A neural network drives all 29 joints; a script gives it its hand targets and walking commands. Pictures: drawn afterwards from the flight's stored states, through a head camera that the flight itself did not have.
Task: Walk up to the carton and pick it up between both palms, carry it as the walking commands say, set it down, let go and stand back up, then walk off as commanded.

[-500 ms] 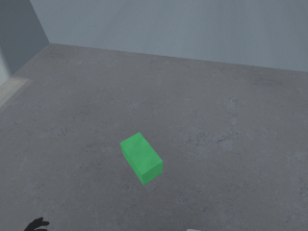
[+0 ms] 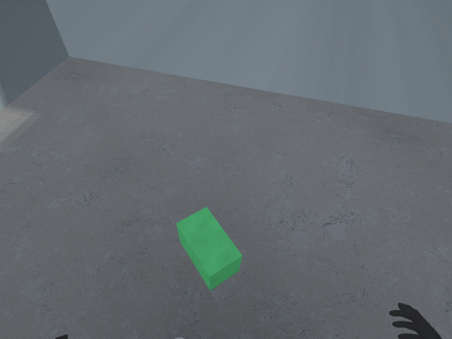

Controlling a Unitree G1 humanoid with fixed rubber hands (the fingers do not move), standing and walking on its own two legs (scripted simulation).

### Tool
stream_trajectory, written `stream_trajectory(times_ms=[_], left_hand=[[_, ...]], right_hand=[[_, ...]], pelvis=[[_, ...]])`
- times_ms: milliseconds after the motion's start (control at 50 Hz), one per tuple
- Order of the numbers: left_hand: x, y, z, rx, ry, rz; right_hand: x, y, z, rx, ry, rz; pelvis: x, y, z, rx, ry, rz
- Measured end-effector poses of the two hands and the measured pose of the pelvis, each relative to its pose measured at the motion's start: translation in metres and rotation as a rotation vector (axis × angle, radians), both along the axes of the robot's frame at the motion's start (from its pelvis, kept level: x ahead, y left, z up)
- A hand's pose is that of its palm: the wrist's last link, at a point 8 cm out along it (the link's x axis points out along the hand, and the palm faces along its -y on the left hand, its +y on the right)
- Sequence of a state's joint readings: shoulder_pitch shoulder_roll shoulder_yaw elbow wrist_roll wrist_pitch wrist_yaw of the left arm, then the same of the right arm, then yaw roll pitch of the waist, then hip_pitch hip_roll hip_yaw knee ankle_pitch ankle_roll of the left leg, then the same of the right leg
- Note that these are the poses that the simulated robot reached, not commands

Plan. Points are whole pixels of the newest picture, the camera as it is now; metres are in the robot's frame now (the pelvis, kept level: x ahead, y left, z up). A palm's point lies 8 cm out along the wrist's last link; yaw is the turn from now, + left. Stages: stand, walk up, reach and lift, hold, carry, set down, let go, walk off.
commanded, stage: walk up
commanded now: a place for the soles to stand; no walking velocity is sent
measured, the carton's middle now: (208, 247) +0.58 +0.07 -0.67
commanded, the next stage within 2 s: none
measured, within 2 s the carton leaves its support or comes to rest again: neither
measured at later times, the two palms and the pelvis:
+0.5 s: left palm out of the picture +0.13 +0.30 -0.07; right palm out of the picture +0.11 -0.35 -0.07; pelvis +0.01 -0.02 +0.02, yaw +1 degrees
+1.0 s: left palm out of the picture +0.05 +0.21 -0.09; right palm out of the picture +0.26 -0.46 -0.04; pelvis +0.09 -0.13 +0.00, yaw +15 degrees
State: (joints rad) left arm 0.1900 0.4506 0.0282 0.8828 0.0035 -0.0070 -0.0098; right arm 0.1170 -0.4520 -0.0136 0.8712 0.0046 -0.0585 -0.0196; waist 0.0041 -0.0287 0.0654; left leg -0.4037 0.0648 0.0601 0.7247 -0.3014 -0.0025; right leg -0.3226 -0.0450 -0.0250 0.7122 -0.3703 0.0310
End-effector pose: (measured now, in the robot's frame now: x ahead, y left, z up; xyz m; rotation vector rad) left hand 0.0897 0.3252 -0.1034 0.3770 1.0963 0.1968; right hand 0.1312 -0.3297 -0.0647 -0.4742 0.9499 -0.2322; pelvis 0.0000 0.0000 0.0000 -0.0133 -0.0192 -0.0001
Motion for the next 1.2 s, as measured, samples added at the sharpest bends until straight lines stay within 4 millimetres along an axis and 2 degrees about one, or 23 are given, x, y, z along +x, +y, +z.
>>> stream_trajectory(times_ms=[200,480,540,600,640,680,740,780,820,880,940,980,1060,1140,1200], left_hand=[[0.02,-0.006,0.02,0.021,-0.017,0.004],[0.039,-0.023,0.033,-0.003,-0.012,-0.004],[0.055,-0.018,0.042,-0.001,-0.088,-0.008],[0.065,-0.017,0.052,0.017,-0.15,-0.011],[0.066,-0.021,0.053,0.027,-0.159,-0.011],[0.064,-0.029,0.051,0.033,-0.156,-0.005],[0.056,-0.048,0.045,0.044,-0.156,0.018],[0.04,-0.062,0.035,0.054,-0.148,0.048],[0.017,-0.078,0.028,0.033,-0.121,0.106],[-0.013,-0.098,0.025,0.009,-0.073,0.185],[-0.031,-0.109,0.024,-0.002,-0.048,0.246],[-0.036,-0.112,0.018,-0.004,-0.037,0.274],[-0.024,-0.123,0.006,-0.006,-0.013,0.284],[0.008,-0.136,0.006,-0.006,-0.049,0.279],[0.03,-0.149,0.004,-0.003,-0.078,0.287]], right_hand=[[0.01,-0.008,0.0,0.035,0.013,-0.016],[-0.019,-0.017,-0.003,0.059,0.103,-0.079],[-0.04,-0.036,0.0,-0.009,0.145,-0.082],[-0.065,-0.067,0.009,-0.09,0.204,-0.093],[-0.073,-0.09,0.015,-0.138,0.231,-0.087],[-0.073,-0.113,0.019,-0.177,0.24,-0.075],[-0.057,-0.147,0.017,-0.218,0.239,-0.044],[-0.035,-0.161,0.01,-0.235,0.23,-0.014],[-0.003,-0.16,0.008,-0.222,0.2,0.033],[0.048,-0.147,0.011,-0.174,0.151,0.12],[0.094,-0.132,0.017,-0.146,0.116,0.206],[0.12,-0.128,0.02,-0.155,0.08,0.257],[0.149,-0.14,0.026,-0.196,0.017,0.277],[0.162,-0.163,0.034,-0.23,0.02,0.283],[0.173,-0.181,0.028,-0.231,0.044,0.306]], pelvis=[[0.004,-0.01,0.011,0.01,-0.006,0.001],[0.009,-0.018,0.024,0.014,-0.012,0.004],[0.01,-0.025,0.021,0.017,0.009,0.037],[0.012,-0.038,0.018,0.029,0.025,0.065],[0.015,-0.049,0.014,0.034,0.03,0.08],[0.019,-0.062,0.01,0.034,0.031,0.095],[0.028,-0.087,-0.001,0.029,0.028,0.116],[0.034,-0.103,-0.009,0.026,0.023,0.139],[0.041,-0.112,-0.007,0.019,0.012,0.172],[0.055,-0.12,0.002,0.016,0.006,0.209],[0.07,-0.126,0.007,0.018,0.012,0.242],[0.081,-0.128,0.003,0.022,0.016,0.255],[0.098,-0.138,-0.006,0.033,0.011,0.284],[0.116,-0.158,-0.006,0.034,0.002,0.308],[0.128,-0.176,-0.01,0.017,-0.001,0.337]])
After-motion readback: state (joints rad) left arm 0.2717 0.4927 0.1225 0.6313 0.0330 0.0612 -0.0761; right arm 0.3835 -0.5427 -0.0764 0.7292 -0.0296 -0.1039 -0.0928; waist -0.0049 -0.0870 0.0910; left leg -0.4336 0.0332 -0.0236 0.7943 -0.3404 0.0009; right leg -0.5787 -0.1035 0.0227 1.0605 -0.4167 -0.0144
